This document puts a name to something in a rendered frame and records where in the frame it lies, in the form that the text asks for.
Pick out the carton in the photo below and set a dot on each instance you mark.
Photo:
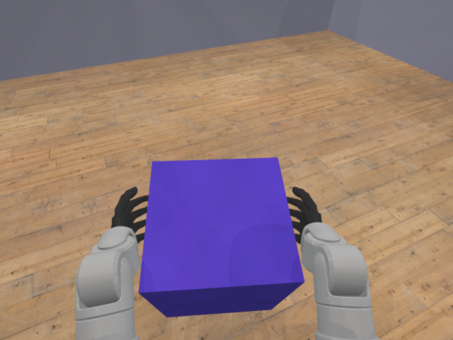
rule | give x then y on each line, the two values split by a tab
218	238

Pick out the right robot forearm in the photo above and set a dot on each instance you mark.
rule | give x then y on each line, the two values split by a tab
341	285

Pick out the robot left hand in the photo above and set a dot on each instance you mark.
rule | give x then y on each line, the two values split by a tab
124	215

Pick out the left robot forearm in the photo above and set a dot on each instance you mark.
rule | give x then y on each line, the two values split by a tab
104	293

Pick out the robot right hand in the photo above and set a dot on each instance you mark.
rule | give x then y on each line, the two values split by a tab
308	214

